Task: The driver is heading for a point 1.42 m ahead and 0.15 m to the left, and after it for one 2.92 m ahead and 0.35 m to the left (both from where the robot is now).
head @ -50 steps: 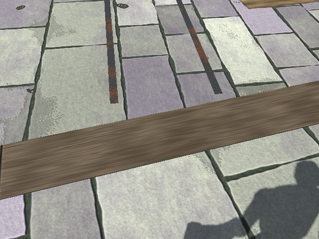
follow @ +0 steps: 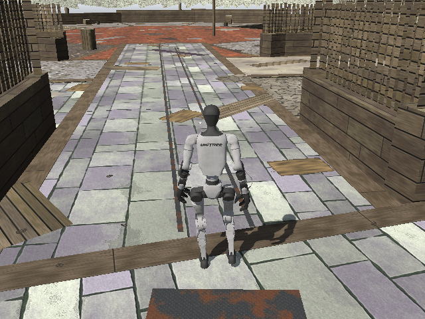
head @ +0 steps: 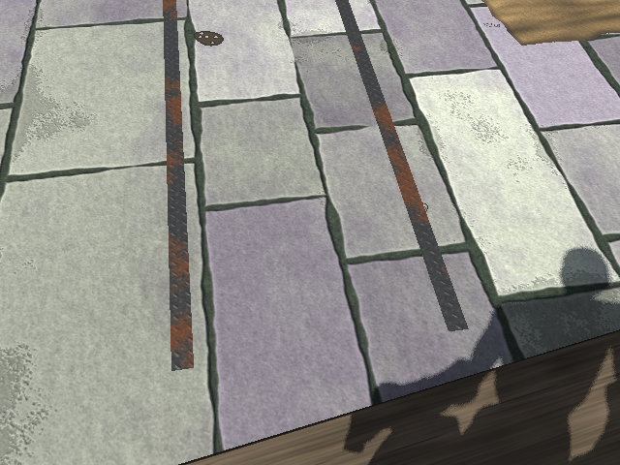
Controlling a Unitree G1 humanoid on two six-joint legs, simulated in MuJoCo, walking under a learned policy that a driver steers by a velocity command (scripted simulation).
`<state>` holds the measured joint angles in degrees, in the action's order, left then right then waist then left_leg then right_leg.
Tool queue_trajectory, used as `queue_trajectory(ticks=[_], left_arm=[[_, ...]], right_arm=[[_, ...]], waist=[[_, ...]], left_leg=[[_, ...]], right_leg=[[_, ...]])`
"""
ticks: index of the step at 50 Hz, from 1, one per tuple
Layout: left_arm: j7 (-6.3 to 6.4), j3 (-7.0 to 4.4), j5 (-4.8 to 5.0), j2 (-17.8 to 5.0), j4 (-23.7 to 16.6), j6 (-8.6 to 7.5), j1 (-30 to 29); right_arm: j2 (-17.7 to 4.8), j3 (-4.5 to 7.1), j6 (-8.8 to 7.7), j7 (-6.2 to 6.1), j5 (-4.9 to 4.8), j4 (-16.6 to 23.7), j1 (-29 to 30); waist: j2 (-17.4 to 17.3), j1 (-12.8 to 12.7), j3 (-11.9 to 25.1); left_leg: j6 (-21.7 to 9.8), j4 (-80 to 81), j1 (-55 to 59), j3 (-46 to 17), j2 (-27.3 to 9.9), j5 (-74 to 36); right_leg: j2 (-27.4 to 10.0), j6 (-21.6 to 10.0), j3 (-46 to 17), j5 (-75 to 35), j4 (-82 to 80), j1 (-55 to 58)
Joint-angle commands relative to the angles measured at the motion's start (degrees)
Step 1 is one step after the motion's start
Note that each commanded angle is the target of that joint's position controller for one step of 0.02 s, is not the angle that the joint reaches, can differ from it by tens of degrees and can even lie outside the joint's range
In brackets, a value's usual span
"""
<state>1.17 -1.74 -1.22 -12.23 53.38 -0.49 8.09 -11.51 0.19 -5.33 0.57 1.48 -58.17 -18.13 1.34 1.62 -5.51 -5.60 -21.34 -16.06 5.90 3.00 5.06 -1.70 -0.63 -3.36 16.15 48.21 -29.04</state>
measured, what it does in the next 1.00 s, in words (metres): steps on the spot: right foot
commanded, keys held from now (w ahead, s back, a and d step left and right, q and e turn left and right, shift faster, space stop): shift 1.00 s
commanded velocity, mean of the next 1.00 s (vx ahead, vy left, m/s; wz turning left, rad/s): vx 0.03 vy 0.00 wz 0.00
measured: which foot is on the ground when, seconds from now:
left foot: down 0.00-1.00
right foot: up 0.00-0.10, down 0.12-1.00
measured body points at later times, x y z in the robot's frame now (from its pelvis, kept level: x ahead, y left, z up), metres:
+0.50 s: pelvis +0.07 -0.04 +0.01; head +0.07 -0.04 +0.46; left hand +0.08 +0.18 -0.15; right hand +0.07 -0.27 -0.15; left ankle +0.07 +0.07 -0.74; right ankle +0.08 -0.14 -0.74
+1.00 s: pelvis +0.08 -0.05 +0.01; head +0.08 -0.05 +0.46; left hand +0.07 +0.17 -0.16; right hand +0.06 -0.26 -0.16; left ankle +0.07 +0.07 -0.74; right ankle +0.08 -0.14 -0.74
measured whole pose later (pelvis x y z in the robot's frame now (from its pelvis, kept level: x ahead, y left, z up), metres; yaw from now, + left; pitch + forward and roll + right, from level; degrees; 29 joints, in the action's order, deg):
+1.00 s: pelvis +0.08 -0.05 +0.01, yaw +1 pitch -1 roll +0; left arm 2.5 0.4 -0.4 -7.5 65.5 -0.5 17.3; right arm -7.4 -0.3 0.0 -2.4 0.6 -66.2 -18.0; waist -0.3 0.3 -1.0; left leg -0.4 -22.4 -8.3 3.0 -0.7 12.9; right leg 2.1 -2.3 1.2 11.5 21.7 -9.0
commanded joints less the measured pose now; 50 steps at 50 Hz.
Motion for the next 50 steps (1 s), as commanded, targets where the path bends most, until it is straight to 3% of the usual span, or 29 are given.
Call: queue_trajectory(ticks=[1, 5, 6, 7, 8, 9, 10, 12, 16, 32, 50], left_arm=[[0.29, 0.13, 0.09, -2.0, 2.4, 1.27, 10.8], [0.64, 0.84, -0.67, -2.0, 3.0, 0.55, 8.5], [0.85, 0.78, -0.97, -3.5, 3.2, -0.05, 9.1], [1.16, 0.4, -1.45, -6.7, 3.1, -0.83, 9.6], [1.19, 0.43, 0.3, -7.1, 3.4, -0.7, 6.2], [0.85, 1.03, 0.67, -4.0, 3.2, -0.82, 4.5], [0.65, 1.28, 0.9, -2.9, 3.6, -1.08, 4.2], [0.88, 1.2, 1.05, -3.0, 4.7, -1.26, 6.0], [0.96, 1.13, 1.01, -2.0, 6.4, -1.12, 8.8], [1.37, 1.33, 0.84, -0.9, 9.9, -0.47, 11.5], [1.45, 1.53, 0.81, 0.6, 11.8, -0.18, 13.2]], right_arm=[[-6.6, 1.07, -0.03, 0.24, -0.25, 3.2, 2.4], [-5.8, 0.9, 2.38, -0.8, -0.5, 2.6, 1.7], [-5.0, 0.77, 2.87, -1.12, -0.14, 2.2, -0.2], [-4.0, 0.88, 3.29, -1.3, 0.03, 2.0, -3.5], [-0.4, 0.16, 4.07, -1.28, -1.41, 0.3, -9.0], [-2.0, 0.34, 4.73, -1.53, -1.24, -0.8, -7.3], [-3.3, 0.77, 4.94, -1.56, -0.95, -0.4, -5.3], [-4.5, 1.14, 4.91, -1.42, -0.73, -0.6, -3.7], [-2.8, 0.71, 4.44, -1.82, -0.93, -1.9, -2.6], [-1.3, 0.25, 5.11, -2.88, -0.96, -6.0, -3.2], [0.3, -0.03, 5.16, -3.13, -0.86, -7.9, -4.3]], waist=[[-8.4, -4.0, 11.1], [-5.5, -3.3, 6.0], [-2.6, -2.9, 4.8], [3.0, -0.2, 3.7], [9.5, 3.0, 3.8], [7.1, 2.1, 1.9], [5.9, 1.7, 1.3], [4.0, 0.9, 2.4], [-0.4, -0.4, 3.5], [-1.2, -1.2, 2.4], [-1.5, -1.4, 1.1]], left_leg=[[-5.6, 5.8, -4.0, -6.3, -13.3, -23.8], [-2.6, 4.9, -7.4, -10.1, -12.9, 5.5], [-0.4, 3.5, -8.1, -10.4, -11.5, 11.1], [1.5, -1.7, -7.7, -8.2, -7.6, 14.2], [2.7, -0.3, -0.7, -5.3, -4.0, 14.0], [3.5, 0.3, 5.5, -5.9, -4.7, 10.2], [3.5, 0.7, 7.9, -6.7, -5.7, 7.0], [3.3, 1.2, 7.8, -7.8, -7.2, 5.2], [3.6, 2.9, 5.5, -8.1, -7.9, 4.9], [3.9, 2.6, 6.1, -8.0, -8.6, 2.9], [3.9, 3.0, 5.8, -8.2, -8.7, 3.8]], right_leg=[[0.4, 0.1, 3.4, -6.2, -5.6, 16.9], [-0.5, -0.7, 3.2, -6.5, -19.7, 21.5], [-3.7, -1.2, -0.6, -9.4, -24.8, 22.7], [-9.9, -2.2, -7.7, -15.9, -28.3, 22.0], [-12.2, -5.7, -10.2, -10.9, -31.4, 13.6], [-9.9, -4.5, -9.6, -3.1, -33.9, 7.5], [-7.4, -2.8, -7.7, -0.5, -34.5, 5.9], [-4.7, -1.7, -5.0, -2.2, -33.8, 9.5], [-4.3, -2.4, -3.7, -8.6, -31.4, 15.9], [-3.5, -2.8, -2.3, -12.8, -30.5, 18.3], [-2.9, -2.6, -2.1, -10.1, -31.0, 18.0]])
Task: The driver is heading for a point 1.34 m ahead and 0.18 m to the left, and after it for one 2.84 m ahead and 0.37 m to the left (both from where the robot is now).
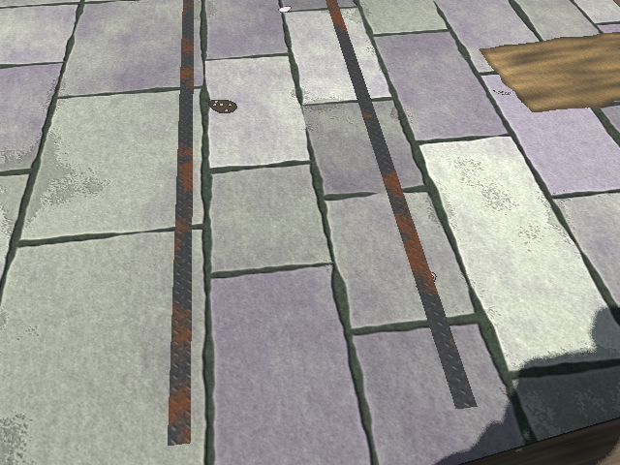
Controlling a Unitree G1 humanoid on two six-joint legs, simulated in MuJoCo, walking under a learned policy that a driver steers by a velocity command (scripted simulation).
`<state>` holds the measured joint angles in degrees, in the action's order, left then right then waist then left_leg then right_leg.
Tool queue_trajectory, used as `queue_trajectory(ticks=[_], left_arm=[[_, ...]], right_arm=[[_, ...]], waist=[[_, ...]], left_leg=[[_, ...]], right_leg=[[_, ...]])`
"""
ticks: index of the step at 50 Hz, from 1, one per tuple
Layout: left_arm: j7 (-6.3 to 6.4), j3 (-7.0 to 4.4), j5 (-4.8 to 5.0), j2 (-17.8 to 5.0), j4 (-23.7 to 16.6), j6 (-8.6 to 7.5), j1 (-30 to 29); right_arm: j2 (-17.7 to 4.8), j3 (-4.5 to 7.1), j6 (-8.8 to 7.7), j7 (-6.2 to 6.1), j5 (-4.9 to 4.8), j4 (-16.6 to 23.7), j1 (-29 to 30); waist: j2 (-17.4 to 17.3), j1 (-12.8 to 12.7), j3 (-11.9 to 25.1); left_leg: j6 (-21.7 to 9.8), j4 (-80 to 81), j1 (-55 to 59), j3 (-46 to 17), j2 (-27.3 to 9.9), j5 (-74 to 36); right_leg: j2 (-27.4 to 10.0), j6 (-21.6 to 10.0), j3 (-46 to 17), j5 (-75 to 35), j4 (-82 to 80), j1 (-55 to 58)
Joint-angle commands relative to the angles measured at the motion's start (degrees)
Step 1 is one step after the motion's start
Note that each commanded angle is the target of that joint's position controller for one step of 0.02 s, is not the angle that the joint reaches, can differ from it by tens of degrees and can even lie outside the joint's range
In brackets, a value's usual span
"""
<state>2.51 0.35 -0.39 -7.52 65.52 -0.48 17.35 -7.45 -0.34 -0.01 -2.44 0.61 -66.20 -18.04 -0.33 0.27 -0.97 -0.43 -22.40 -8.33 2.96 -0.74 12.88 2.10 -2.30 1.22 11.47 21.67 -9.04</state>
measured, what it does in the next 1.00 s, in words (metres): walks ahead: right foot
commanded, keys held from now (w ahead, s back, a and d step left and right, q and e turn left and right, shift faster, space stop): shift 0.18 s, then w+shift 0.82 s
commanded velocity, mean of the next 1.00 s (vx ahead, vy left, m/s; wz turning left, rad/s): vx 0.59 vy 0.00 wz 0.00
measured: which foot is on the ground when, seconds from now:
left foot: down 0.00-0.88, up 0.90-1.00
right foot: down 0.00-0.46, up 0.48-0.86, down 0.88-1.00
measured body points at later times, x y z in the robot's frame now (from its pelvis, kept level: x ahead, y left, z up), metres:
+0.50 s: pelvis +0.04 +0.03 -0.01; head +0.05 +0.05 +0.44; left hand +0.06 +0.28 -0.17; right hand +0.08 -0.21 -0.15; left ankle +0.02 +0.12 -0.75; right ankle +0.00 -0.09 -0.73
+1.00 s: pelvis +0.37 -0.01 -0.02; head +0.41 +0.00 +0.42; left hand +0.47 +0.26 -0.16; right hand +0.36 -0.26 -0.16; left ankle +0.19 +0.12 -0.64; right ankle +0.40 -0.08 -0.74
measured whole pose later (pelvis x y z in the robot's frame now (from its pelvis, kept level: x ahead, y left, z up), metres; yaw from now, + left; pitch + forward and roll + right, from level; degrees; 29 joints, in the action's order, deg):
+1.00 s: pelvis +0.37 -0.01 -0.02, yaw -1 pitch +1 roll -2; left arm -2.1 -5.1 -2.3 -14.5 53.8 -4.9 10.6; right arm -11.7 3.7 -6.2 0.5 0.3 -57.7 -21.3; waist -1.3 0.6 -3.1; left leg -6.5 -71.2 -15.4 -2.3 -2.2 18.5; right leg 3.9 -5.4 7.3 15.9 34.8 -20.1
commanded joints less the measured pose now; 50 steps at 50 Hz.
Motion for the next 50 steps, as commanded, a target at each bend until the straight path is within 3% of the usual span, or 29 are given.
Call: queue_trajectory(ticks=[1, 9, 10, 11, 12, 14, 15, 16, 18, 21, 22, 23, 24, 25, 26, 27, 30, 33, 37, 39, 42, 43, 44, 45, 46, 47, 48, 49, 50], left_arm=[[0.11, -0.56, -0.01, -4.0, -0.3, -0.18, 4.1], [0.11, -0.47, -0.02, -3.5, 0.2, -0.16, 4.9], [0.08, -0.65, -0.07, -3.9, 0.4, 0.0, 6.0], [-0.06, -1.69, -0.06, -6.4, 0.0, 0.49, 6.5], [-0.46, -2.42, -0.45, -7.9, -0.8, 0.98, 7.0], [-0.78, -2.47, -0.05, -6.2, -2.7, 0.83, 6.9], [-0.88, -3.23, -0.14, -7.7, -2.5, 0.42, 8.3], [-1.0, -4.1, -0.39, -9.3, -2.7, 0.06, 8.3], [-1.28, -4.73, -0.58, -10.2, -5.3, -0.94, 3.5], [-1.44, -5.42, 0.86, -10.9, -8.9, -1.56, -6.8], [-1.37, -5.53, 0.48, -10.2, -9.7, -1.64, -8.9], [-1.49, -4.85, -0.06, -7.1, -11.6, -2.15, -11.8], [-2.03, -3.34, -0.39, -1.8, -14.5, -2.97, -13.3], [-2.87, -3.59, -1.79, -3.6, -16.2, -3.3, -12.8], [-3.78, -3.99, -1.97, -5.6, -16.4, -3.55, -14.1], [-4.55, -4.29, -1.9, -6.5, -16.1, -3.9, -14.0], [-5.73, -4.55, -1.81, -6.6, -15.6, -2.81, -13.3], [-5.79, -4.25, -1.56, -6.4, -18.5, -1.79, -19.7], [-6.84, -3.55, -1.03, -6.3, -22.9, -2.2, -29.6], [-7.05, -3.6, -0.64, -6.9, -23.7, -2.23, -30.3], [-5.51, -5.34, -1.6, -10.9, -20.6, -2.53, -19.3], [-4.87, -6.17, -1.76, -12.6, -18.3, -2.55, -11.0], [-4.28, -7.28, -1.89, -14.6, -14.3, -2.68, 2.2], [-3.55, -8.79, -2.93, -18.6, -11.5, -3.06, 13.7], [-4.08, -8.99, -4.0, -21.1, -11.7, -4.12, 11.2], [-4.46, -8.12, -2.27, -17.4, -12.4, -4.31, 8.1], [-4.37, -7.49, -1.73, -15.5, -12.3, -4.84, 3.2], [-4.54, -6.91, -1.52, -13.2, -12.4, -5.34, 0.0], [-4.32, -6.7, -1.44, -12.6, -12.0, -5.81, -1.2]], right_arm=[[-3.7, 0.5, -0.17, -0.13, 0.01, 0.1, -4.5], [-3.3, 0.43, -0.24, -0.14, 0.03, -0.3, -5.2], [-3.4, 0.56, -0.16, -0.07, 0.18, -0.6, -6.5], [-5.2, 1.36, 0.18, 0.13, 0.25, 0.1, -6.6], [-6.7, 1.95, 0.6, 0.58, 0.73, 1.4, -5.5], [-3.4, 1.34, 0.15, 1.22, 0.64, 5.8, 1.5], [-1.5, 1.03, -0.47, 1.66, 0.86, 7.5, 4.2], [-2.4, 1.27, -1.05, 2.1, 1.22, 8.7, 5.3], [-5.3, 2.28, -2.07, 2.85, 1.02, 10.5, 5.2], [-3.0, 2.5, -3.1, 3.05, -0.1, 8.2, -5.4], [-3.5, 3.01, -3.22, 2.54, -0.28, 5.5, -12.1], [-5.9, 3.71, -3.81, 1.84, 0.43, 3.4, -19.2], [-10.5, 4.44, -4.41, 1.48, 1.24, 4.3, -21.1], [-11.7, 4.88, -3.78, 1.09, 1.41, 5.0, -17.2], [-10.2, 4.6, -4.09, 1.31, 1.25, 7.3, -11.1], [-10.1, 4.59, -4.82, 1.71, 1.07, 8.4, -8.6], [-8.4, 4.22, -6.35, 1.79, 0.59, 8.8, -8.7], [-7.4, 3.97, -6.87, 2.2, 0.1, 7.7, -12.9], [-8.4, 4.02, -7.72, 2.43, -0.13, 7.8, -13.6], [-10.1, 4.36, -8.16, 2.66, -0.27, 7.3, -13.2], [-12.7, 5.01, -8.15, 2.5, 0.12, 7.9, -10.1], [-13.8, 5.35, -7.5, 2.14, 0.57, 7.7, -9.9], [-14.7, 5.67, -6.85, 1.89, 0.78, 7.8, -8.8], [-13.5, 5.63, -6.53, 1.77, 1.41, 8.4, -7.3], [-2.5, 3.19, -6.76, 3.48, -0.9, 10.0, -16.4], [-8.7, 4.54, -7.9, 2.92, -1.64, 12.1, -8.0], [-11.3, 5.25, -7.77, 2.71, -1.53, 13.8, -2.1], [-11.2, 5.28, -7.56, 2.89, -0.59, 13.5, -1.1], [-9.9, 5.25, -6.7, 3.22, 0.51, 13.6, -1.0]], waist=[[0.2, 0.0, -3.5], [0.1, -0.1, -3.8], [0.5, -0.1, -1.4], [1.1, -0.1, -1.8], [1.2, -0.6, -5.6], [4.0, -2.7, -11.1], [8.1, -3.7, -9.2], [10.1, -3.8, -7.2], [6.5, -1.2, -3.7], [6.1, 6.3, -3.4], [2.3, 9.0, -4.1], [-6.9, 11.4, -3.6], [-16.7, 10.3, -2.5], [-12.9, 6.9, -4.7], [-5.7, 4.2, -6.9], [-2.5, 3.0, -5.3], [-3.3, 1.5, -4.2], [-3.1, 2.6, -6.6], [-3.8, 4.0, -9.5], [-5.0, 3.3, -9.6], [-7.8, -2.6, -2.0], [-8.0, -6.3, 1.8], [-7.1, -11.8, 7.0], [-3.1, -17.3, 11.0], [14.4, -7.3, 19.0], [8.7, -8.2, 14.5], [4.0, -5.7, 5.7], [-1.5, -3.7, 2.5], [-0.4, -1.6, 0.1]], left_leg=[[-1.3, 4.1, -2.0, -5.3, -5.0, -3.9], [-1.4, 4.2, -2.2, -5.3, -4.9, -3.5], [-1.7, 3.8, -1.6, -4.5, -3.5, 5.0], [-3.0, 1.2, -3.3, -3.6, -1.3, 19.9], [-4.2, 0.0, -8.6, -5.1, -1.4, 30.8], [-3.6, -5.6, -18.4, -3.9, -0.9, 23.0], [-2.4, -11.0, -20.4, 0.3, 0.7, 11.9], [-2.5, -16.6, -20.3, 0.9, -0.1, 6.6], [-3.4, -20.6, -17.7, -1.8, -1.8, 8.9], [-4.8, -5.8, 3.0, 3.3, 1.3, 5.5], [-4.4, -2.0, 12.5, 5.4, 3.4, 4.7], [-5.1, 3.2, 22.3, -5.2, -3.8, 12.0], [-7.9, 12.7, 23.9, -30.2, -19.1, 28.4], [-13.2, 16.3, 17.0, -42.0, -24.8, 37.6], [-13.2, 16.0, 13.3, -38.9, -23.2, 34.8], [-11.7, 15.7, 12.4, -32.5, -19.9, 28.4], [-9.5, 18.3, 10.0, -20.3, -13.5, 15.5], [-9.8, 20.1, 8.9, -14.0, -10.7, 6.8], [-9.9, 25.6, 5.9, -8.0, -9.5, -2.8], [-9.5, 27.9, 4.5, -4.1, -9.9, -10.9], [-7.8, 11.5, 11.2, 2.1, -11.7, -54.2], [-7.5, -1.0, 10.9, 3.0, -12.0, -64.1], [-7.3, -17.3, 5.6, 2.6, -11.1, -61.3], [-7.6, -40.2, -7.8, 2.4, -7.5, -44.6], [-5.7, -62.5, -31.2, -2.4, 1.9, 15.3], [-7.3, -64.3, -35.4, -8.8, 2.5, 11.5], [-7.8, -59.5, -36.9, -8.6, -2.3, 4.1], [-7.7, -54.0, -31.9, -9.1, -4.7, 1.5], [-7.0, -50.4, -28.8, -9.7, -5.9, 1.8]], right_leg=[[-6.7, -1.0, -6.7, -5.3, -4.4, -2.0], [-6.6, -0.9, -6.7, -4.5, -4.4, -2.2], [-5.4, -1.3, -6.4, 5.3, -4.7, -1.6], [-3.8, -2.9, -6.4, 22.2, -3.1, -3.4], [-4.6, -4.6, -8.9, 34.7, -3.5, -6.8], [-9.6, -7.0, -16.6, 35.7, -6.7, -6.0], [-14.1, -9.0, -22.7, 34.5, -11.8, -2.2], [-18.6, -11.2, -27.7, 33.1, -15.3, -2.0], [-19.7, -11.4, -26.9, 27.8, -15.8, -4.5], [-12.3, -7.6, -13.4, 25.1, -10.5, -19.0], [-8.8, -6.9, -10.0, 25.9, -3.5, -25.9], [-4.0, -5.2, -4.3, 21.9, 12.2, -36.2], [0.4, -3.4, 1.4, 16.3, 30.6, -44.8], [-3.2, -4.2, -2.5, 10.3, 37.5, -49.2], [-6.2, -3.7, -3.9, 3.8, 40.8, -49.4], [-7.0, -2.9, -4.5, 0.2, 40.5, -47.5], [-7.3, -0.4, -1.9, -4.6, 38.8, -42.7], [-6.9, 0.3, 0.9, -8.4, 33.8, -43.0], [-5.8, -0.6, 4.6, -14.6, 17.0, -33.7], [-4.4, -2.0, 6.3, -16.0, 12.1, -23.8], [0.5, -7.1, 8.4, -9.3, 17.9, -10.8], [2.4, -8.4, 8.6, -3.4, 19.1, -3.3], [3.2, -9.6, 8.1, 0.0, 15.8, 9.9], [-4.5, -11.6, -0.9, 13.7, 13.0, 23.9], [-21.6, -18.3, -33.5, 35.3, 3.8, 39.6], [-21.2, -15.4, -44.7, 27.9, -7.3, 30.2], [-19.8, -14.2, -33.2, 20.7, -6.7, 22.0], [-18.2, -13.8, -27.8, 16.0, -7.8, 12.1], [-17.2, -13.6, -24.7, 14.7, -8.5, 5.8]])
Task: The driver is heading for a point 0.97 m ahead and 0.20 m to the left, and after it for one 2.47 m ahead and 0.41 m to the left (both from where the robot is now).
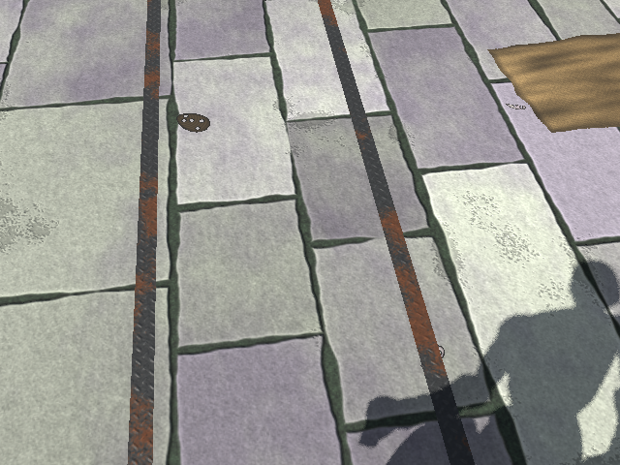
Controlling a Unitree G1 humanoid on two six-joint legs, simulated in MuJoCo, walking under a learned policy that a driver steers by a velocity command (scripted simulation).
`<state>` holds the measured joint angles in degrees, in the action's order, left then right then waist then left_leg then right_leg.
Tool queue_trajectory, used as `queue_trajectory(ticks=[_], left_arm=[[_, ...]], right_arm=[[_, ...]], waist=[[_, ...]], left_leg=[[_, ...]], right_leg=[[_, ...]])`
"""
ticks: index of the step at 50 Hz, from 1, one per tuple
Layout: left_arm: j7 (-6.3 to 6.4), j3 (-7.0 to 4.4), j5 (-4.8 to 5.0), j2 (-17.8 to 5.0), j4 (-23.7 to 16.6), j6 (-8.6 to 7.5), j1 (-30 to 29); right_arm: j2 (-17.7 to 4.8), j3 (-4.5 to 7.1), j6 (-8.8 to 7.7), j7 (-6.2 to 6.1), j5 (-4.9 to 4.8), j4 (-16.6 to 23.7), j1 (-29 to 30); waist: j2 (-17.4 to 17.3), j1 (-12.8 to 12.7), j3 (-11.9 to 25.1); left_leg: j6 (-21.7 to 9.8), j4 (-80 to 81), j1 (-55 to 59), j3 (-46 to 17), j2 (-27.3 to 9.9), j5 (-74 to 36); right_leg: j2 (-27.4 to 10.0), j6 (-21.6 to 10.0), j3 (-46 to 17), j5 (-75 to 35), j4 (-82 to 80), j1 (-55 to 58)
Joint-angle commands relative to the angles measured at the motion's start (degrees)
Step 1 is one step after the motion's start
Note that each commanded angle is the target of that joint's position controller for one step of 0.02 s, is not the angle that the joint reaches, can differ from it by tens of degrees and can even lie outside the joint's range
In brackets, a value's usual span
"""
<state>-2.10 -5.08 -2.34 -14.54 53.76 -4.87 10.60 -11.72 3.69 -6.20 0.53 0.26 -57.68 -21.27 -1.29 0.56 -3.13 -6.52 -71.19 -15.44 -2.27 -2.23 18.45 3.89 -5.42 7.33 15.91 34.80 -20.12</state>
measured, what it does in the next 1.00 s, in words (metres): goes down, turning left: left foot 0.11 m lower, then right foot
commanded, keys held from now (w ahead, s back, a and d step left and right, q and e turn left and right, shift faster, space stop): w+shift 0.52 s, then w+q+shift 0.30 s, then q+shift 0.18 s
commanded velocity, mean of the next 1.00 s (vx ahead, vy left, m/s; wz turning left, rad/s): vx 0.93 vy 0.00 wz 0.28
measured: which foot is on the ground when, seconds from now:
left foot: up 0.00-0.34, down 0.36-0.70, up 0.72-1.00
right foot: down 0.00-0.34, up 0.36-0.68, down 0.70-1.00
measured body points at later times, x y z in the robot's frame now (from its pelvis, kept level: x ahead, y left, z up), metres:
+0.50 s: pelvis +0.50 +0.02 -0.10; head +0.53 +0.02 +0.35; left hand +0.58 +0.29 -0.23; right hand +0.51 -0.24 -0.24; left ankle +0.47 +0.10 -0.83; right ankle +0.43 -0.11 -0.71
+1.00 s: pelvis +0.99 +0.01 -0.09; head +1.03 +0.02 +0.36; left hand +0.88 +0.25 -0.23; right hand +1.26 -0.18 -0.19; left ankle +1.12 +0.14 -0.77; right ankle +0.91 -0.11 -0.83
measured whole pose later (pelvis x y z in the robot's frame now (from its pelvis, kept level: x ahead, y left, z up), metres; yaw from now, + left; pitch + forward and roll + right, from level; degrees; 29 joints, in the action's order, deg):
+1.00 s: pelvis +0.99 +0.01 -0.09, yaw +18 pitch +0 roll -1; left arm 0.5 -2.9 -0.2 -13.6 57.1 -7.0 23.9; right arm -17.0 3.8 -1.7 2.9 1.3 -44.1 -2.6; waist -1.5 -2.2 -4.5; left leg -5.1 -49.1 -39.9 6.2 -2.6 1.0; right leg -0.9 -0.1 14.8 20.4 19.2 1.5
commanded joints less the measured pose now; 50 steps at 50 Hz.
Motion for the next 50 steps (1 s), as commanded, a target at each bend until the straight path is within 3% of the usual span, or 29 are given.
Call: queue_trajectory(ticks=[1, 4, 5, 7, 9, 12, 14, 16, 17, 18, 19, 20, 21, 22, 23, 24, 25, 27, 29, 32, 34, 35, 36, 37, 38, 40, 42, 45, 50], left_arm=[[0.78, -0.54, 0.79, -3.9, 0.5, -1.9, 5.2], [1.77, -0.56, 0.69, -6.1, 2.3, -3.49, 9.3], [1.91, 0.26, 1.18, -3.7, 3.2, -4.35, 9.5], [1.89, 0.4, 2.46, -4.2, 3.4, -4.73, 7.3], [1.8, 0.35, 2.94, -5.1, 3.6, -4.62, 8.4], [2.36, 0.63, 1.61, -6.2, 5.5, -3.07, 15.3], [3.25, 0.61, 0.47, -8.4, 6.7, -2.0, 19.3], [4.15, 0.51, -0.34, -9.5, 7.1, -0.68, 18.0], [4.11, 0.61, -0.05, -8.5, 6.4, 0.14, 14.2], [3.31, 0.57, 0.79, -6.2, 4.5, -0.39, 7.9], [3.2, 1.97, 2.06, -0.9, 0.7, -1.96, 13.5], [4.22, 2.18, 5.44, -3.8, -0.4, -2.75, 11.1], [4.28, 2.09, 4.19, -6.3, -1.4, -3.15, 6.4], [3.39, 1.6, 2.45, -6.8, -1.3, -2.59, 1.0], [2.39, 1.86, 0.8, -4.7, -1.9, -1.45, 1.8], [1.36, 2.2, -0.87, -3.4, -1.8, -0.15, 1.2], [0.3, 2.66, -1.32, -1.7, -3.6, 0.73, -1.0], [-0.93, 3.7, -1.27, -0.8, -7.9, 0.36, -7.6], [-1.66, 4.47, 0.27, -0.2, -9.0, -0.45, -9.2], [-0.61, 2.91, 0.79, -4.4, -9.0, -0.46, -7.6], [1.15, 0.72, 0.42, -8.4, -4.6, -0.39, 9.1], [2.31, -0.65, -0.16, -11.4, -2.3, -0.17, 20.1], [3.04, -1.45, -2.04, -16.6, -1.9, -0.49, 24.7], [2.04, -1.38, -1.8, -16.6, -2.9, -0.52, 18.8], [1.77, -0.75, -1.22, -11.3, -4.7, -0.73, 9.6], [1.5, 0.5, -1.16, -5.8, -4.3, -1.59, 5.6], [1.84, 1.65, -0.3, -2.5, -1.8, -2.35, 7.6], [1.75, 2.03, 1.66, -1.6, -0.7, -3.52, 8.4], [3.43, 1.3, 2.98, -6.0, -3.1, -3.69, 4.3]], right_arm=[[-4.9, 1.21, 0.73, 0.76, 1.78, 5.8, 3.3], [-3.2, 0.6, 3.07, 2.45, 3.18, 9.0, 10.3], [-3.6, 0.75, 2.28, 2.44, 2.32, 11.3, 15.8], [-2.4, 0.07, 1.36, 3.91, 1.85, 11.1, 16.1], [-3.3, 0.02, 1.08, 4.66, 0.66, 9.4, 14.3], [-5.6, -0.09, 1.02, 3.59, 2.09, 12.2, 24.5], [-7.1, 0.19, 0.8, 2.35, 3.52, 13.7, 27.4], [-10.2, 1.73, 0.45, 1.24, 3.29, 8.2, 8.8], [-11.8, 2.86, 0.42, 0.93, 3.0, 3.4, -5.9], [-14.2, 3.89, 0.9, 1.06, 3.17, 0.2, -13.9], [-15.9, 3.42, 0.87, 1.57, 3.63, 0.7, -13.9], [-15.5, 4.07, 0.42, 1.5, 3.01, 1.3, -14.1], [-12.2, 3.34, 0.21, 0.51, 3.28, 1.2, -9.9], [-6.9, 1.76, -0.09, 0.14, 3.67, 1.7, -3.4], [-8.0, 1.38, -0.52, -0.45, 3.52, 1.1, -2.1], [-6.5, 0.61, -0.97, -0.82, 2.8, 0.2, -2.9], [-5.5, 0.04, -1.46, -0.82, 1.41, -0.1, -2.0], [-7.8, 0.38, -2.24, -0.78, 0.72, 1.2, 2.2], [-9.1, 1.02, -2.45, -0.1, -0.2, 1.8, 2.5], [-12.9, 1.84, -2.46, 0.91, -1.09, 1.5, 0.0], [-15.7, 2.4, -1.33, 0.66, 0.13, 1.3, 0.1], [-14.7, 2.23, -0.94, 0.29, 0.93, 1.6, 1.3], [-4.0, 0.18, -0.56, 0.35, 0.7, 3.8, -1.1], [-3.9, 0.02, -0.69, -0.03, -3.59, 6.9, -8.4], [-6.5, 0.11, 0.3, -0.9, -2.45, 6.6, -3.6], [-6.3, 0.35, 1.74, -0.1, -0.29, 6.7, 1.7], [-3.6, 0.18, 3.56, 1.12, 0.99, 7.9, 2.1], [-2.2, -0.23, 5.19, 1.26, 0.89, 11.5, 7.5], [-2.9, -1.29, 4.41, 3.64, 1.45, 14.5, 13.2]], waist=[[1.2, -0.2, 0.1], [2.8, 0.2, -5.8], [0.7, 0.5, -7.8], [2.4, 2.0, -5.1], [2.8, 1.5, -2.5], [0.8, -3.1, -9.3], [0.4, -4.5, -9.9], [3.3, 3.5, -0.8], [2.8, 11.0, 4.8], [-5.3, 14.2, 8.3], [-14.9, 5.6, 14.9], [-14.7, 10.6, 22.2], [-6.9, 8.3, 15.6], [0.7, 5.4, 6.2], [-0.5, 2.0, 3.1], [2.8, -0.1, -0.2], [2.4, -2.3, -3.5], [-0.6, -3.7, -7.5], [-1.0, -3.4, -5.9], [1.4, -4.0, -2.7], [-0.1, -12.5, 8.6], [-1.6, -18.1, 13.6], [13.2, -15.0, 19.2], [22.4, -6.7, 24.8], [12.7, -4.9, 13.8], [1.6, -3.4, 4.2], [4.2, -0.4, 1.4], [5.6, 1.5, -1.3], [4.6, 3.1, -0.3]], left_leg=[[0.3, 2.3, -19.3, -4.5, -5.1, -3.0], [3.2, 13.3, -22.8, -1.0, -6.3, -8.1], [3.3, 22.8, -23.7, -1.6, -6.5, -15.5], [2.2, 37.2, -5.0, 4.4, -3.0, -37.8], [1.1, 36.9, 4.8, 6.2, -1.6, -48.8], [0.4, 43.2, -6.3, 7.4, -2.1, -40.2], [-0.2, 49.5, -11.9, 8.3, -0.5, -32.7], [-1.9, 50.5, 2.3, 6.0, -0.7, -29.2], [-3.8, 53.9, 15.3, 4.7, -1.8, -32.0], [-6.0, 49.8, 28.6, 1.4, -6.4, -36.3], [-4.6, 30.3, 49.3, -8.4, -15.3, -59.3], [-13.4, 36.9, 59.3, -23.2, -21.8, -40.2], [-12.5, 48.0, 49.4, -25.1, -21.3, -15.0], [-9.8, 53.8, 34.6, -21.9, -17.1, -9.8], [-11.0, 54.3, 24.5, -21.8, -18.1, -14.2], [-10.3, 55.5, 15.8, -19.2, -17.2, -16.8], [-8.5, 59.0, 7.0, -15.0, -15.0, -15.3], [-6.9, 63.9, -2.8, -7.8, -9.8, -21.5], [-6.3, 67.9, -9.4, -3.8, -5.4, -23.6], [-5.2, 63.3, 2.4, -3.3, -5.5, -45.3], [-2.9, 39.6, 5.6, -2.4, -3.7, -54.2], [-1.8, 22.2, -2.1, -1.7, -1.2, -46.8], [-0.9, -5.4, -13.9, -0.9, 5.5, 2.1], [-1.9, -14.2, -22.2, -4.7, 6.6, 6.3], [-1.9, -13.9, -25.9, -3.1, 1.7, -1.0], [-1.5, -9.3, -23.9, -2.3, -2.2, -5.1], [-0.5, -6.9, -22.0, -1.8, -4.3, -5.4], [1.4, 0.8, -23.9, 2.9, -3.6, -6.2], [1.5, 32.8, -7.1, 14.4, 4.4, -25.9]], right_leg=[[-17.3, -9.4, -27.7, 10.8, -23.0, 11.6], [-15.6, -10.3, -20.6, 2.8, -26.7, 9.1], [-12.8, -8.2, -16.5, -1.4, -26.2, 7.6], [-6.7, -5.5, -7.9, -1.2, -25.7, -3.4], [-7.4, -4.7, -6.9, -0.2, -24.2, -6.0], [-10.5, -5.3, -8.7, -7.3, -22.0, 7.8], [-10.9, -4.8, -7.6, -24.9, -14.1, 21.7], [-11.7, -5.4, -7.6, -43.2, 9.1, 24.6], [-9.4, -5.2, -6.0, -44.6, 28.8, 19.3], [-1.0, -4.6, -2.9, -9.6, 54.9, 3.3], [-0.5, -5.0, -12.3, 18.6, 62.6, -19.9], [-0.8, -3.5, -14.9, 14.3, 63.8, -34.7], [-5.5, -3.3, -14.9, 5.9, 54.2, -37.7], [-7.7, -1.5, -13.2, 2.8, 47.1, -33.2], [-8.3, 0.1, -13.3, 3.4, 44.0, -28.7], [-10.1, 1.6, -14.3, 3.6, 40.0, -25.2], [-11.7, 3.0, -13.3, 2.8, 33.2, -21.7], [-13.0, 3.8, -9.6, -5.4, 18.8, -15.6], [-8.9, 2.9, -4.2, -16.9, 7.4, 0.1], [-4.7, 1.3, -2.7, -19.7, 1.0, 6.6], [-1.8, 0.5, -2.7, -12.8, -0.1, 23.2], [-6.7, 0.5, -6.2, -6.1, 1.8, 34.7], [-22.7, -0.2, -27.1, 14.7, -4.0, 41.7], [-30.7, -2.0, -56.6, 23.9, -21.1, 42.4], [-28.5, -2.1, -48.5, 27.7, -22.3, 33.6], [-23.9, -1.4, -30.8, 9.1, -20.9, 20.4], [-21.5, -0.1, -18.5, -8.3, -20.9, 14.8], [-19.0, 2.4, -3.9, -42.1, -19.7, 13.3], [-13.5, 3.4, 9.3, -49.7, -16.3, 9.5]])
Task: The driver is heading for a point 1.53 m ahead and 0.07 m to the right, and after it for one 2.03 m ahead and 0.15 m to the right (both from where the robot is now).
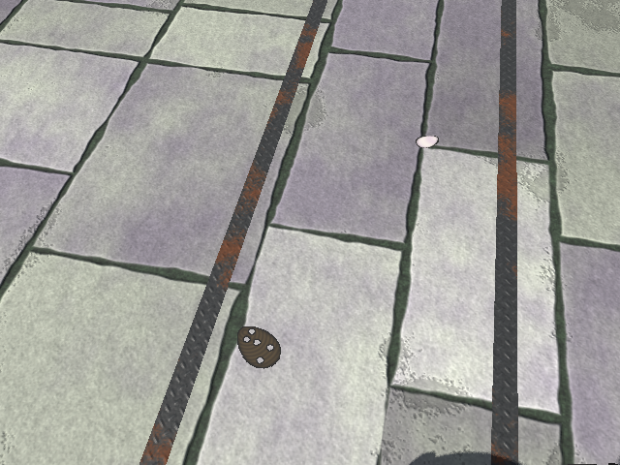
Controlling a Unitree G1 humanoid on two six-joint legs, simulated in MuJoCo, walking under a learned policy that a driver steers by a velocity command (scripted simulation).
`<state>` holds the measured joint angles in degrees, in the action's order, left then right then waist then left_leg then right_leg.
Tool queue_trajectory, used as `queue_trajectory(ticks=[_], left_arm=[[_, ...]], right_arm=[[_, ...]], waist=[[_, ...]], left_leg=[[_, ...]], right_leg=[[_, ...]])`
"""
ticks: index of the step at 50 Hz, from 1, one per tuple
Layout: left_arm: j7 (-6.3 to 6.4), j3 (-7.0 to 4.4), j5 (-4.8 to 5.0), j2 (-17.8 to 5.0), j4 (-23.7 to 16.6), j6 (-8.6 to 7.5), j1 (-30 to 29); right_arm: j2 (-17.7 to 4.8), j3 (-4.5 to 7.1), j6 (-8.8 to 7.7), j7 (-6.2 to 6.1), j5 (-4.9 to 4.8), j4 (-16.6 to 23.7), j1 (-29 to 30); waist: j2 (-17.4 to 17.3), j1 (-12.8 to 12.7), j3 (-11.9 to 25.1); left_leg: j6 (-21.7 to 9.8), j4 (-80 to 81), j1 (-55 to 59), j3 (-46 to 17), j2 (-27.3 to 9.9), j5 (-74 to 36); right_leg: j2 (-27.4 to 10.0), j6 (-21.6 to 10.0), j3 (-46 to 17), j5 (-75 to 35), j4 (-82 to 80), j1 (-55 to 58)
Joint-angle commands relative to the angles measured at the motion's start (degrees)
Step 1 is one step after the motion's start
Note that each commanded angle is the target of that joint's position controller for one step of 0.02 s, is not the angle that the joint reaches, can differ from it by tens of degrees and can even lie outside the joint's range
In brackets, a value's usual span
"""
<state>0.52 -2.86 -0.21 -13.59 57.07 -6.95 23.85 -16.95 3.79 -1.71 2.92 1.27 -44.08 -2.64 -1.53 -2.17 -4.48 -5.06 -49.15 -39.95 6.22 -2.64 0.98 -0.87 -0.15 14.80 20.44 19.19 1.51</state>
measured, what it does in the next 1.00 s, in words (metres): walks ahead: left foot, then right foot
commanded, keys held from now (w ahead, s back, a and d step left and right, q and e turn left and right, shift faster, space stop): q+shift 0.28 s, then shift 0.06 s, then e+shift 0.66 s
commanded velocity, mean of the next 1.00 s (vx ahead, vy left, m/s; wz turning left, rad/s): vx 0.11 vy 0.00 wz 0.04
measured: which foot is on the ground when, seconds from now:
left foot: up 0.00-0.08, down 0.10-0.76, up 0.78-1.00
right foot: down 0.00-0.10, up 0.12-0.74, down 0.76-1.00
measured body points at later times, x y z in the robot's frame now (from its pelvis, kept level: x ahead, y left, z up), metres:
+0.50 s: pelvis +0.23 -0.02 +0.00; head +0.26 +0.01 +0.45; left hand +0.29 +0.27 -0.12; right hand +0.41 -0.26 -0.10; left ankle +0.25 +0.02 -0.74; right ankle +0.37 -0.16 -0.67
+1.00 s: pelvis +0.29 -0.10 +0.01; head +0.34 -0.13 +0.46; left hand +0.38 +0.21 -0.08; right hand +0.45 -0.38 -0.11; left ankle +0.30 +0.07 -0.65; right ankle +0.27 -0.16 -0.74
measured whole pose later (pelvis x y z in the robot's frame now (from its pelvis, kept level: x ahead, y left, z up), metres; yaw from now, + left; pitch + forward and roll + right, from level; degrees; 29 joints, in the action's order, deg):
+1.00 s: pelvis +0.29 -0.10 +0.01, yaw -3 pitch +2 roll +2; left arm 0.1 -4.6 0.9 -19.2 39.3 3.3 17.6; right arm -19.0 2.3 2.6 -0.5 1.6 -39.3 -6.8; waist -1.8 -1.3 -4.3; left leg 3.7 -61.9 -31.6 -4.6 1.1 21.3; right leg 7.8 -5.6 -11.9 13.1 23.6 -10.7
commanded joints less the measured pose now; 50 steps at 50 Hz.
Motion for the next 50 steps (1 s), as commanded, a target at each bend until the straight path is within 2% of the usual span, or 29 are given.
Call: queue_trajectory(ticks=[1, 3, 4, 5, 6, 7, 8, 9, 10, 12, 15, 17, 20, 24, 25, 27, 29, 32, 35, 37, 38, 39, 40, 41, 42, 43, 45, 47, 50], left_arm=[[1.08, -1.5, 1.28, -9.0, -7.0, -1.44, -8.9], [1.12, -2.51, 2.14, -11.6, -8.8, -0.42, -10.7], [0.84, -2.74, 2.24, -11.5, -9.7, 0.35, -12.4], [0.33, -2.55, 2.06, -8.8, -9.2, 1.38, -12.3], [0.31, -1.5, 0.18, -3.7, -11.2, 2.37, -6.5], [0.88, -1.2, -0.24, -5.1, -14.7, 3.07, -0.2], [1.47, -0.65, -0.87, -6.3, -14.3, 3.53, 0.1], [1.48, -0.87, -1.62, -7.9, -14.5, 3.96, -3.2], [1.42, -1.04, -2.42, -8.0, -15.3, 4.43, -6.6], [1.62, -1.08, -2.89, -8.0, -16.6, 6.67, -8.6], [1.56, -0.42, -2.23, -6.3, -18.4, 8.17, -10.5], [1.54, -0.35, -1.79, -6.3, -19.3, 8.6, -11.9], [1.48, -0.39, -1.43, -6.4, -19.7, 9.38, -13.2], [0.81, 0.04, -0.62, -5.4, -18.6, 10.04, -14.2], [0.58, 0.15, -0.27, -5.3, -18.2, 10.18, -14.5], [0.08, -0.28, 0.27, -6.9, -18.3, 10.28, -15.3], [-0.46, -0.9, 0.28, -8.8, -18.8, 10.15, -14.9], [-1.09, -0.94, 0.11, -8.4, -19.4, 9.72, -13.5], [-1.42, -0.9, 0.72, -7.4, -19.8, 9.44, -10.9], [-1.24, -0.92, 0.51, -6.7, -19.5, 8.9, -7.8], [-1.02, -1.72, -0.37, -9.8, -19.9, 8.39, -7.1], [-1.03, -3.08, -0.86, -16.7, -21.5, 7.66, -5.6], [-1.38, -4.54, -0.09, -19.9, -20.0, 7.88, -0.5], [-1.24, -4.61, 0.38, -18.2, -19.7, 8.12, 0.8], [-0.86, -4.23, 0.68, -15.8, -20.2, 8.67, -2.8], [-0.59, -3.89, 0.59, -14.4, -20.9, 9.43, -6.2], [-0.37, -3.88, 1.15, -14.0, -21.3, 9.85, -6.4], [-0.36, -4.36, 1.29, -14.8, -20.6, 9.82, -4.0], [0.14, -4.9, 1.09, -15.9, -20.3, 9.87, -2.3]], right_arm=[[1.0, -1.06, 0.07, 1.23, 0.81, 0.1, -8.8], [-3.0, 0.57, 0.33, 0.47, 1.39, -2.0, -19.4], [-5.7, 1.94, 0.18, -0.47, 1.52, -4.2, -27.2], [-8.2, 3.04, -0.13, -1.67, 0.97, -4.8, -26.4], [-14.1, 4.14, 0.15, -2.14, 0.28, -3.1, -21.5], [-17.3, 4.89, 0.35, -1.66, 0.15, -0.1, -21.0], [-15.0, 4.88, 1.26, -2.23, -0.39, 3.1, -15.0], [-10.7, 3.82, 1.76, -2.89, -1.11, 4.2, -11.6], [-7.9, 2.87, 1.84, -3.29, -1.41, 3.8, -10.1], [-6.8, 2.43, 1.31, -3.57, -1.63, 3.0, -12.0], [-9.2, 3.32, 0.93, -3.46, -1.02, 3.2, -13.6], [-9.2, 3.39, 1.25, -3.67, -1.05, 3.5, -14.5], [-6.5, 2.3, 1.81, -3.91, -0.99, 3.2, -15.7], [-2.2, -0.17, 2.11, -4.17, 0.17, 2.7, -15.3], [-2.2, -0.51, 2.04, -4.19, 0.67, 2.5, -15.0], [-4.8, -0.19, 2.16, -4.25, 1.46, 2.5, -14.5], [-6.8, 0.25, 2.58, -4.41, 1.34, 2.6, -14.5], [-7.0, 0.35, 2.69, -4.9, 0.58, 2.9, -13.8], [-7.5, 0.72, 2.71, -5.21, 0.12, 3.3, -11.7], [-8.2, 1.05, 2.73, -5.4, -0.68, 3.8, -9.2], [-7.8, 1.08, 2.37, -5.44, -0.7, 4.7, -8.4], [-5.1, 0.45, 2.61, -5.23, 0.54, 6.9, -9.7], [-4.4, -0.1, 3.08, -5.71, 1.02, 9.3, -4.8], [-5.0, -0.27, 3.17, -5.52, 1.25, 8.8, -5.3], [-5.2, -0.15, 3.04, -5.11, 0.46, 8.1, -4.8], [-5.7, -0.03, 2.89, -4.74, 0.01, 7.8, -4.9], [-6.5, -0.02, 3.26, -3.69, 0.38, 7.8, -5.0], [-6.1, -0.4, 3.64, -3.21, 0.41, 8.3, -4.1], [-6.2, -0.82, 3.91, -3.33, 0.27, 9.2, -2.1]], waist=[[5.7, 7.3, 3.6], [7.0, 12.3, 10.0], [6.1, 15.5, 13.7], [0.3, 15.1, 10.5], [-8.8, 7.8, 7.4], [-6.1, 5.7, 23.4], [0.1, 4.3, 23.4], [5.3, 3.4, 16.7], [7.6, 1.9, 12.1], [7.3, 1.0, 9.1], [6.5, 1.3, 12.0], [4.0, 2.1, 13.4], [0.1, 3.4, 12.9], [-2.4, 4.5, 10.0], [-3.1, 4.9, 9.0], [-4.2, 5.4, 6.5], [-4.1, 5.4, 5.1], [-2.9, 5.0, 5.2], [-3.2, 3.8, 6.4], [-2.6, 1.1, 7.0], [1.1, 0.7, 6.7], [12.4, 2.3, 7.4], [16.2, -0.8, 5.3], [9.0, -0.7, 6.2], [5.4, 0.7, 4.3], [4.5, 2.1, 4.0], [6.1, 2.0, 6.6], [5.5, 1.0, 8.2], [6.5, -0.2, 8.2]], left_leg=[[-0.8, 11.8, 21.4, 6.5, 6.6, -8.0], [-4.4, 12.4, 32.3, 4.0, 8.0, -5.9], [-6.3, 14.9, 39.5, 1.3, 7.9, -7.4], [-8.2, 21.1, 42.8, -4.4, 4.5, -13.7], [-10.4, 12.2, 46.9, -17.7, -4.9, -63.2], [-21.5, 17.7, 58.4, -36.3, -15.1, -68.7], [-23.1, 24.2, 54.1, -42.8, -16.5, -46.6], [-21.5, 28.1, 45.8, -41.0, -13.6, -30.7], [-19.1, 30.3, 39.2, -38.2, -9.9, -23.7], [-15.2, 29.9, 30.8, -32.3, -6.5, -30.7], [-10.5, 27.5, 29.7, -28.6, -3.2, -35.9], [-7.1, 26.4, 30.9, -27.2, -2.1, -35.6], [-2.9, 27.6, 32.9, -25.0, -1.6, -30.7], [-1.8, 32.0, 33.2, -23.0, -3.0, -17.3], [-2.2, 33.1, 32.3, -22.1, -3.5, -13.8], [-4.2, 33.6, 31.2, -21.1, -4.8, -9.5], [-6.9, 31.8, 33.3, -21.5, -7.2, -10.0], [-8.9, 28.2, 37.6, -21.4, -10.2, -18.1], [-7.8, 23.8, 39.2, -18.7, -10.6, -24.6], [-4.1, 18.0, 36.3, -14.3, -8.1, -21.4], [-0.7, 10.8, 29.7, -11.3, -4.4, -11.5], [3.7, -1.8, 14.7, -5.6, 3.4, 20.5], [5.6, -10.6, 3.6, -6.8, 9.7, 37.8], [6.5, -17.1, 2.0, -10.0, 6.8, 35.6], [7.1, -18.7, 1.4, -11.0, 5.2, 29.9], [7.8, -17.2, 1.4, -11.1, 4.1, 26.0], [8.8, -16.2, 2.4, -10.3, 3.8, 22.4], [9.0, -15.2, 1.6, -10.1, 4.0, 20.6], [9.1, -11.5, -0.3, -10.9, 4.1, 18.8]], right_leg=[[-9.9, -1.4, 1.5, -61.1, 4.0, -10.4], [-13.0, -0.9, -0.3, -65.4, 20.0, -9.9], [-12.9, -0.3, -1.8, -57.0, 33.5, -11.4], [-5.9, 1.2, -1.6, -16.6, 51.3, -18.6], [1.8, 3.0, -2.9, 18.4, 71.1, -32.8], [2.4, 4.6, -15.3, 15.1, 76.6, -39.2], [0.4, 4.2, -18.5, 10.6, 75.1, -40.8], [-1.3, 4.3, -19.2, 8.2, 70.4, -41.2], [-2.6, 4.7, -19.7, 7.6, 65.3, -40.4], [-4.1, 5.3, -19.8, 5.9, 57.2, -35.5], [-4.5, 5.3, -19.1, 1.8, 50.0, -33.7], [-4.4, 4.5, -18.7, -2.7, 47.0, -34.9], [-4.4, 3.3, -17.9, -7.4, 43.1, -35.7], [-4.6, 2.2, -18.3, -8.3, 33.4, -31.4], [-3.9, 2.0, -18.4, -7.6, 30.8, -29.1], [-1.5, 1.3, -18.0, -3.6, 28.5, -26.7], [0.0, 0.6, -17.5, 1.8, 28.2, -27.7], [0.6, -0.2, -15.8, 6.5, 26.0, -27.3], [2.0, -1.2, -13.7, 7.1, 19.1, -23.0], [3.2, -2.3, -13.9, -3.5, 5.6, -15.9], [-0.6, -4.3, -22.9, -11.8, 0.5, -10.9], [-15.9, -8.6, -42.6, -38.6, 0.6, -2.3], [-20.8, -18.3, -50.0, -62.7, 2.8, -1.0], [-18.6, -19.8, -46.6, -61.0, 3.1, 0.5], [-14.0, -17.6, -41.2, -55.9, 3.3, -0.9], [-10.2, -14.4, -37.9, -51.8, 3.2, -1.9], [-6.8, -11.5, -36.1, -52.8, 3.8, -0.2], [-5.9, -9.9, -37.0, -53.4, 4.5, 1.3], [-4.7, -8.3, -40.0, -50.6, 5.0, 2.2]])
Keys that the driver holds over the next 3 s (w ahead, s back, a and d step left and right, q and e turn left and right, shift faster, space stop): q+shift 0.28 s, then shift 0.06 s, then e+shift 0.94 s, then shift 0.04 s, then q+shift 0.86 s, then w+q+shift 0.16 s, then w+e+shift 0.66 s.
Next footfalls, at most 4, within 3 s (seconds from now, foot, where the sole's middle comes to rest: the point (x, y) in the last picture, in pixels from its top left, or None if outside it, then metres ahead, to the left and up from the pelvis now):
0.10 left None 0.29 0.03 -0.77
0.76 right None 0.31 -0.15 -0.77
1.36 left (343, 457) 0.46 -0.01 -0.77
1.76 right None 0.38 -0.19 -0.77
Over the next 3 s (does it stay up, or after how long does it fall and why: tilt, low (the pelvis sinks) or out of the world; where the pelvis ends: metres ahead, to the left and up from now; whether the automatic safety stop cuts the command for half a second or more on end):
stays up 0.82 0.09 0.00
